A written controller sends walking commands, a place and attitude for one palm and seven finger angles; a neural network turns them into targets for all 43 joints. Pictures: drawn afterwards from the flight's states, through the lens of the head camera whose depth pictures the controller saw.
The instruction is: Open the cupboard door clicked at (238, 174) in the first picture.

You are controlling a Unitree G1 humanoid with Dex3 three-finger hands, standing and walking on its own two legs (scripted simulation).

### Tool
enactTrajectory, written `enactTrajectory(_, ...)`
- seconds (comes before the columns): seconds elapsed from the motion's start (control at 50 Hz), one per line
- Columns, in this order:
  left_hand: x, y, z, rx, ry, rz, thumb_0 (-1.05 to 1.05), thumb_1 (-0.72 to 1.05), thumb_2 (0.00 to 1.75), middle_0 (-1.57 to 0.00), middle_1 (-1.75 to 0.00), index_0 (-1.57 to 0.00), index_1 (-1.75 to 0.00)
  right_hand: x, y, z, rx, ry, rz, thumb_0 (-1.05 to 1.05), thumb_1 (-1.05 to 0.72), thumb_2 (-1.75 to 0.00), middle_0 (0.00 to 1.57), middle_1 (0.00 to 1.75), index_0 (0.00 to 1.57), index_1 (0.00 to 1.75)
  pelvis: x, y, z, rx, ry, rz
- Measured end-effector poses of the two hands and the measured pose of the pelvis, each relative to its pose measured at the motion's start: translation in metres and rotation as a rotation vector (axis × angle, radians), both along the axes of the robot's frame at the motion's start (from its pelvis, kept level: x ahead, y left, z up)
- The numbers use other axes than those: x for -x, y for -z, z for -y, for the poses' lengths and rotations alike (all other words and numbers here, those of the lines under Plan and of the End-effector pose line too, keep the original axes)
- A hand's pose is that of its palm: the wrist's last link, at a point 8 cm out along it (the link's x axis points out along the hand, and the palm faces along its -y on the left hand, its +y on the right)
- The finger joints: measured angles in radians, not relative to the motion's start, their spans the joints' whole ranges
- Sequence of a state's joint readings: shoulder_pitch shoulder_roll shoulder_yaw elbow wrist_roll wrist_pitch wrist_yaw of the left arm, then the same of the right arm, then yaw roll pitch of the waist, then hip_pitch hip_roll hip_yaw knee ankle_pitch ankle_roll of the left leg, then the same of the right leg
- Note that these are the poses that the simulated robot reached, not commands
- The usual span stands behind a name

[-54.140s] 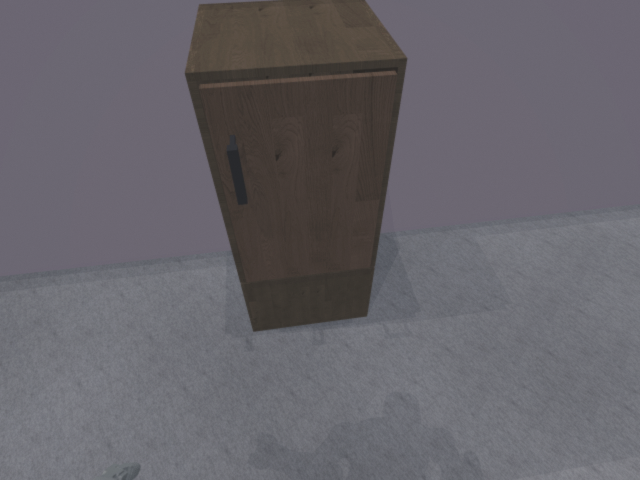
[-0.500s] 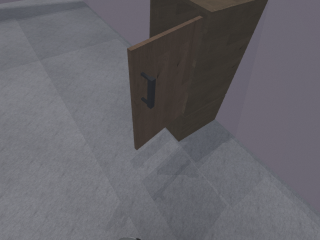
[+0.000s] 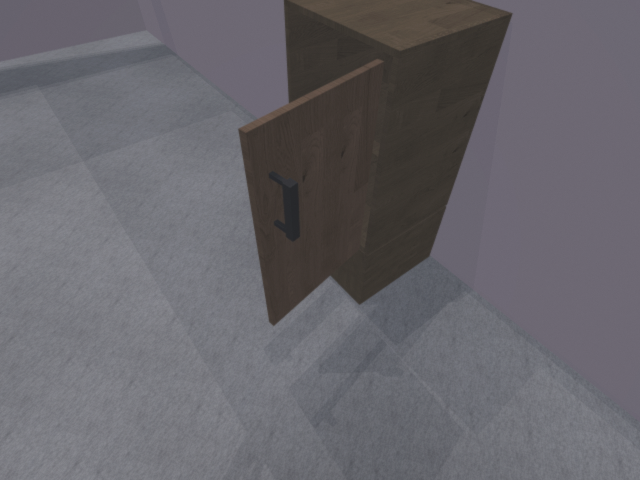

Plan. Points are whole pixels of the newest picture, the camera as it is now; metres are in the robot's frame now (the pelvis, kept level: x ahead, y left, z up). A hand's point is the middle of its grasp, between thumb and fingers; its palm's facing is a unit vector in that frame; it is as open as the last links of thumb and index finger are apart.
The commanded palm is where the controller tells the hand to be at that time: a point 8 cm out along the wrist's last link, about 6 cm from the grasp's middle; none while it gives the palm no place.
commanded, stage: let the arm hang, fingers relaxed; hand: left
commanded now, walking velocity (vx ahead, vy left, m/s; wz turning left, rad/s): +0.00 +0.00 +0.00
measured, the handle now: (284, 206) +0.59 +0.10 -0.03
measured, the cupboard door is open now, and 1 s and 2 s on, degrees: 100 100 100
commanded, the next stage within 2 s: look to check the result in 0.16 s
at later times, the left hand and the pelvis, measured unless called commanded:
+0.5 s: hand out of the picture -0.01 +0.15 -0.17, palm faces +0.06 -0.98 -0.18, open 7.4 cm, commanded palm none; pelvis +0.02 -0.01 +0.00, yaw +0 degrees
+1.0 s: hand out of the picture +0.01 +0.14 -0.18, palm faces +0.05 -0.98 -0.18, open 7.4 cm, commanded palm none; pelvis +0.03 -0.02 +0.00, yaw +0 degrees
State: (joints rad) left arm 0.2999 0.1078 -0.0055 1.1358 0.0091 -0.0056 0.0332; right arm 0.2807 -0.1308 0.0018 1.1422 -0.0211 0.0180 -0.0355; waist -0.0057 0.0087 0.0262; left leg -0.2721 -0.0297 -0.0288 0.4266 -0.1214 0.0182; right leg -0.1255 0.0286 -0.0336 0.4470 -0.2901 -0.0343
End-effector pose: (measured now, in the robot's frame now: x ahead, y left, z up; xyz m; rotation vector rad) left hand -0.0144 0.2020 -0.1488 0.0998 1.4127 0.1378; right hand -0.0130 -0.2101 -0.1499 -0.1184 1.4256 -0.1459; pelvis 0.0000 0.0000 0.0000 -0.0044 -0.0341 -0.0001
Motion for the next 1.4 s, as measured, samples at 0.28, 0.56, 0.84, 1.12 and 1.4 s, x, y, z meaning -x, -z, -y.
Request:
enactTrajectory(0.28, -0.001, -0.003, 0.0, -0.025, -0.021, -0.032, 0.01, 0.91, 0.89, -0.2, -0.3, -0.2, -0.3, -0.004, 0.001, -0.002, -0.016, 0.006, -0.029, 0.01, -0.91, -0.9, 0.2, 0.3, 0.19, 0.3, -0.012, -0.001, 0.006, -0.002, -0.004, 0.001)
enactTrajectory(0.56, 0.004, -0.004, 0.005, -0.027, -0.034, -0.063, 0.01, 0.91, 0.89, -0.2, -0.3, -0.2, -0.3, -0.021, 0.0, 0.011, 0.003, -0.009, -0.016, 0.01, -0.91, -0.9, 0.2, 0.3, 0.19, 0.3, -0.019, -0.001, 0.011, -0.006, -0.004, 0.002)
enactTrajectory(0.84, -0.01, -0.003, 0.011, -0.019, -0.022, -0.035, 0.01, 0.91, 0.89, -0.2, -0.3, -0.2, -0.3, -0.032, -0.002, 0.021, 0.02, -0.01, 0.006, 0.01, -0.91, -0.9, 0.2, 0.3, 0.19, 0.3, -0.024, -0.002, 0.016, -0.007, -0.001, 0.005)
enactTrajectory(1.12, -0.017, -0.006, 0.006, -0.038, -0.012, -0.031, 0.01, 0.91, 0.89, -0.2, -0.3, -0.2, -0.3, -0.031, -0.001, 0.021, 0.009, -0.007, -0.005, 0.01, -0.91, -0.9, 0.2, 0.3, 0.19, 0.3, -0.026, -0.002, 0.017, -0.009, 0.003, 0.004)
enactTrajectory(1.4, -0.022, -0.008, 0.003, -0.051, -0.009, -0.025, 0.01, 0.91, 0.89, -0.2, -0.3, -0.2, -0.3, -0.037, -0.001, 0.026, 0.014, -0.009, 0.006, 0.01, -0.91, -0.9, 0.2, 0.3, 0.19, 0.3, -0.029, -0.002, 0.019, -0.011, 0.005, 0.005)
